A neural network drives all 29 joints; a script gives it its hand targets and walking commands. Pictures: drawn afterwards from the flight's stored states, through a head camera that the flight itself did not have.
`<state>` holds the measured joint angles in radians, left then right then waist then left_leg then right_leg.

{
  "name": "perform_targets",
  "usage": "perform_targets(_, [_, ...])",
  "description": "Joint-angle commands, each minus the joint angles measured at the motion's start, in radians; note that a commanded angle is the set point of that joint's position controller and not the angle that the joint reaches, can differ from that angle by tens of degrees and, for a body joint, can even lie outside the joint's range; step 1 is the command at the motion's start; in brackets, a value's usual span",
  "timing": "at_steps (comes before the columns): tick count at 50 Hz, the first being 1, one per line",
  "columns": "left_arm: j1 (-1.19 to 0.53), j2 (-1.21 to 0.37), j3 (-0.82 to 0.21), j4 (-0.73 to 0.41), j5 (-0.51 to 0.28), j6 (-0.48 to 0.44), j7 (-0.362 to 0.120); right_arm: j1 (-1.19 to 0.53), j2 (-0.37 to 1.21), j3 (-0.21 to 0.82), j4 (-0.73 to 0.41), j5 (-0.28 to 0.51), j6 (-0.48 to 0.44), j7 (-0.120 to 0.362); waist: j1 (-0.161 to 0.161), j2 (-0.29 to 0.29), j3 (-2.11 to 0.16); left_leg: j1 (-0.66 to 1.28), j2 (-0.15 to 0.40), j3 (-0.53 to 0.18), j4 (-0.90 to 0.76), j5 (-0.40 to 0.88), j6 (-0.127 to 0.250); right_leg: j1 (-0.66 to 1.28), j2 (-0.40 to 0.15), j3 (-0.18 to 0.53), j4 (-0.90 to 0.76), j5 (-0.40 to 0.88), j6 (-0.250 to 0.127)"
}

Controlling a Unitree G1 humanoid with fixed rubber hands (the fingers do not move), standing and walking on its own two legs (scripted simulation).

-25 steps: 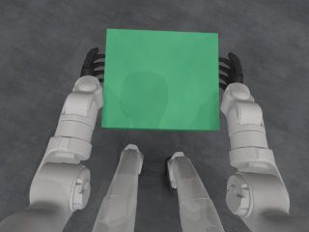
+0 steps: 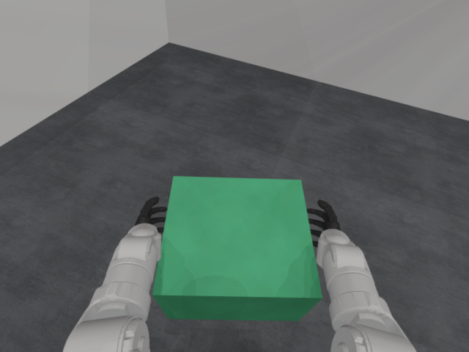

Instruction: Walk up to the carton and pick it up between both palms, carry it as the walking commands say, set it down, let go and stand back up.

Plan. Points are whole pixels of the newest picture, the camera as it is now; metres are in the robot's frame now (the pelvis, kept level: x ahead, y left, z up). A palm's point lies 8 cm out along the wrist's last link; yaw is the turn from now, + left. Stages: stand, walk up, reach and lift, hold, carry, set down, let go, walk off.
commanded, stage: reach and lift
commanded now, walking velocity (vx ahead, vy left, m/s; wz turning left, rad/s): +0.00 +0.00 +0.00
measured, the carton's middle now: (235, 248) +0.35 +0.00 -0.07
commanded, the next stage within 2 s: hold in 1.70 s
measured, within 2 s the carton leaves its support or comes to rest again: neither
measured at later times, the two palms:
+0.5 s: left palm (142, 229) +0.32 +0.17 +0.04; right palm (343, 230) +0.32 -0.18 +0.06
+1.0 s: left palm (147, 221) +0.33 +0.16 +0.06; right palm (350, 233) +0.32 -0.19 +0.06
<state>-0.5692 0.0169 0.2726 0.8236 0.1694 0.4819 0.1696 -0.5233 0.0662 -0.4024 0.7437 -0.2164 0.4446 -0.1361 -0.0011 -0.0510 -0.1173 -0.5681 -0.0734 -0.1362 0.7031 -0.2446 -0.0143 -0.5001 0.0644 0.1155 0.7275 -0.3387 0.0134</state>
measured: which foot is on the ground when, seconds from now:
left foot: down 0.00-1.00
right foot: down 0.00-1.00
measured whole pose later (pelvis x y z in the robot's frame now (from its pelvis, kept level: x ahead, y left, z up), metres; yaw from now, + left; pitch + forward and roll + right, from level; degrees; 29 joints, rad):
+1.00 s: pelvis +0.02 +0.00 +0.03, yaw -1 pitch -3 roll +0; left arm -0.39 -0.07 0.25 0.54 0.22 0.69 0.16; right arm -0.37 0.06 -0.31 0.53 -0.24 0.64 -0.06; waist -0.02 -0.02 -0.07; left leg -0.17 -0.05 -0.12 0.36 -0.14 0.00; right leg -0.10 0.04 0.13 0.37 -0.21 0.01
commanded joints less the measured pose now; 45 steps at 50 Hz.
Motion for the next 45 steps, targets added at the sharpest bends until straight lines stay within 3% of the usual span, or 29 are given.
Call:
perform_targets(1, [-0.636,-1.123,-0.402,-0.185,-0.216,-0.046,-0.503,-0.614,1.0,0.488,-0.056,0.219,0.004,0.512,0.004,0.089,-0.458,0.504,0.01,0.064,-0.205,0.21,0.021,0.104,0.016,-0.07,-0.23,0.183,-0.027])
perform_targets(4, [-0.594,-1.152,-0.49,-0.301,-0.272,-0.031,-0.505,-0.574,1.03,0.579,-0.179,0.267,0.017,0.501,0.0,0.082,-0.507,0.582,0.007,0.055,-0.229,0.43,0.017,0.227,0.017,-0.06,-0.263,0.367,-0.017])
perform_targets(6, [-0.529,-1.145,-0.509,-0.347,-0.287,-0.016,-0.502,-0.531,1.035,0.627,-0.229,0.282,0.034,0.492,0.016,0.065,-0.496,0.615,0.009,0.048,-0.245,0.565,0.013,0.273,0.014,-0.048,-0.288,0.479,-0.009])
perform_targets(9, [-0.451,-1.12,-0.531,-0.408,-0.291,0.006,-0.503,-0.486,1.076,0.699,-0.316,0.296,0.061,0.474,0.028,0.0,-0.523,0.607,-0.002,0.056,-0.272,0.606,0.018,0.383,0.009,-0.035,-0.302,0.644,0.011])
perform_targets(14, [-0.44,-1.073,-0.6,-0.59,-0.303,0.035,-0.509,-0.385,1.131,0.757,-0.395,0.312,0.097,0.45,0.027,0.015,-0.566,0.587,-0.023,0.071,-0.306,0.603,0.014,0.496,0.0,-0.013,-0.313,0.8,0.028])
perform_targets(17, [-0.399,-1.053,-0.6,-0.588,-0.281,0.059,-0.514,-0.378,1.12,0.78,-0.433,0.307,0.116,0.44,0.039,0.012,-0.57,0.6,-0.031,0.084,-0.32,0.545,0.015,0.532,-0.004,-0.01,-0.339,0.779,0.03])
perform_targets(19, [-0.384,-1.059,-0.619,-0.6,-0.275,0.076,-0.522,-0.362,1.106,0.785,-0.449,0.304,0.13,0.434,0.022,0.026,-0.544,0.615,-0.033,0.089,-0.331,0.525,0.014,0.535,-0.008,-0.007,-0.36,0.768,0.03])
perform_targets(20, [-0.388,-1.052,-0.604,-0.598,-0.265,0.087,-0.523,-0.373,1.099,0.781,-0.449,0.303,0.137,0.432,0.031,0.042,-0.519,0.613,-0.033,0.095,-0.336,0.495,0.012,0.527,-0.01,-0.005,-0.372,0.721,0.029])
perform_targets(21, [-0.408,-1.065,-0.63,-0.617,-0.274,0.093,-0.526,-0.362,1.083,0.77,-0.447,0.292,0.142,0.431,0.008,0.057,-0.501,0.632,-0.031,0.09,-0.336,0.491,0.008,0.504,-0.006,-0.01,-0.385,0.678,0.024])
perform_targets(26, [-0.465,-1.058,-0.59,-0.574,-0.243,0.133,-0.534,-0.395,1.059,0.69,-0.371,0.257,0.174,0.448,0.003,0.082,-0.298,0.623,-0.024,0.092,-0.371,0.285,0.01,0.4,0.0,-0.032,-0.457,0.342,0.012])
perform_targets(30, [-0.473,-1.076,-0.54,-0.499,-0.223,0.154,-0.538,-0.418,1.007,0.618,-0.303,0.225,0.19,0.468,-0.02,0.089,-0.178,0.6,-0.019,0.09,-0.395,0.194,0.005,0.369,0.0,-0.043,-0.488,0.231,-0.001])
perform_targets(32, [-0.486,-1.082,-0.495,-0.453,-0.209,0.159,-0.54,-0.46,0.985,0.591,-0.282,0.219,0.193,0.479,-0.012,0.085,-0.136,0.58,-0.016,0.091,-0.402,0.148,0.004,0.352,0.0,-0.045,-0.495,0.179,-0.008])
perform_targets(34, [-0.497,-1.1,-0.48,-0.441,-0.203,0.16,-0.536,-0.491,0.977,0.584,-0.277,0.224,0.19,0.493,-0.006,0.104,-0.138,0.567,-0.015,0.09,-0.402,0.135,0.0,0.358,0.003,-0.046,-0.486,0.168,-0.018])
perform_targets(37, [-0.56,-1.126,-0.485,-0.441,-0.225,0.149,-0.53,-0.553,0.963,0.585,-0.286,0.235,0.179,0.508,-0.019,0.082,-0.171,0.567,-0.007,0.085,-0.393,0.124,-0.004,0.355,0.008,-0.047,-0.472,0.158,-0.025])
perform_targets(40, [-0.584,-1.131,-0.494,-0.454,-0.236,0.143,-0.517,-0.573,0.963,0.59,-0.289,0.242,0.173,0.518,-0.022,0.044,-0.239,0.601,-0.002,0.078,-0.384,0.163,-0.005,0.359,0.015,-0.05,-0.457,0.19,-0.025])
perform_targets(45, [-0.586,-1.143,-0.496,-0.466,-0.242,0.129,-0.499,-0.591,0.976,0.602,-0.299,0.259,0.154,0.529,-0.014,0.037,-0.358,0.642,0.001,0.066,-0.362,0.263,-0.007,0.362,0.017,-0.045,-0.432,0.272,-0.021])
